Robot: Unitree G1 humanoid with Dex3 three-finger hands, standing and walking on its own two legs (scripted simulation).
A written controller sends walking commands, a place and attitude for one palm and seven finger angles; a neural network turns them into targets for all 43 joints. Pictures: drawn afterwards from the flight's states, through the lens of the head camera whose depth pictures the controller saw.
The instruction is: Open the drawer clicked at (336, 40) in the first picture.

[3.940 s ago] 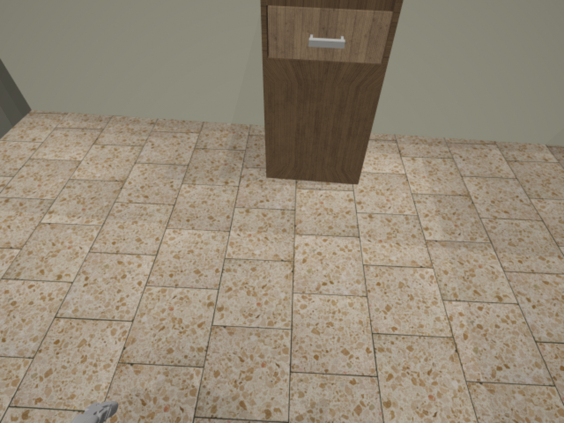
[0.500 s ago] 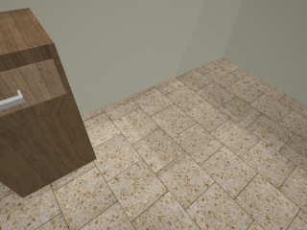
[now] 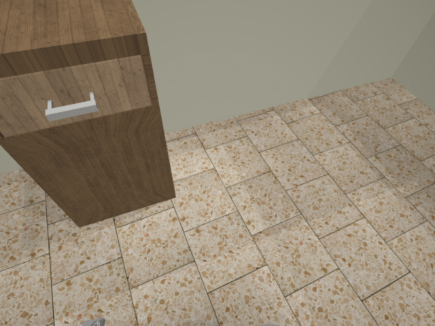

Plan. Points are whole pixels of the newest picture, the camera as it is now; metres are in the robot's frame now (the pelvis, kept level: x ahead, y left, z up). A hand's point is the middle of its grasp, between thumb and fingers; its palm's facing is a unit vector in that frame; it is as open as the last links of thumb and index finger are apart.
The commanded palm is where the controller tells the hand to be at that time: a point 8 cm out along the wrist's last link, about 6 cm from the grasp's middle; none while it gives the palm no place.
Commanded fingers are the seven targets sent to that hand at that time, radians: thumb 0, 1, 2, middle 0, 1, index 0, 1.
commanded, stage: turn to face it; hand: left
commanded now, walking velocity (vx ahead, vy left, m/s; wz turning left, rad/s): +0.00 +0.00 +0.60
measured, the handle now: (72, 105) +0.67 +0.43 -0.04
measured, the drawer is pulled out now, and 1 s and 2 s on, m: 0.00 0.00 0.00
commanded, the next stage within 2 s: take the last steps up to it in 0.48 s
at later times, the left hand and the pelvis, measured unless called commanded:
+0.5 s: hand out of the picture -0.04 +0.14 -0.16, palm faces +0.31 -0.91 -0.27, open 7.3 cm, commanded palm none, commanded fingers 0.00 0.90 0.90 -0.20 -0.30 -0.20 -0.30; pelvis -0.01 -0.06 +0.00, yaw +17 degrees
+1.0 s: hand out of the picture +0.00 +0.17 -0.17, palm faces +0.36 -0.91 -0.19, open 7.4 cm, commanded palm none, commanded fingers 0.00 0.90 0.90 -0.20 -0.30 -0.20 -0.30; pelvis +0.02 -0.02 +0.00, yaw +21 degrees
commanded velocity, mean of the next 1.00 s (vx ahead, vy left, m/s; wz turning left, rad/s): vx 0.13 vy -0.01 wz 0.22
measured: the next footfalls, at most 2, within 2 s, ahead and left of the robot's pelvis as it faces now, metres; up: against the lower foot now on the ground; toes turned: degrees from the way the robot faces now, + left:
right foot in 0.12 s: +0.02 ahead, -0.15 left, +0.00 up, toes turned +5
left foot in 0.62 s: -0.04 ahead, +0.08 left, +0.00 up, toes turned +24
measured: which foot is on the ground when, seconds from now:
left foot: down 0.00-0.12, up 0.14-0.60, down 0.62-1.00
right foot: up 0.00-0.10, down 0.12-0.62, up 0.64-1.00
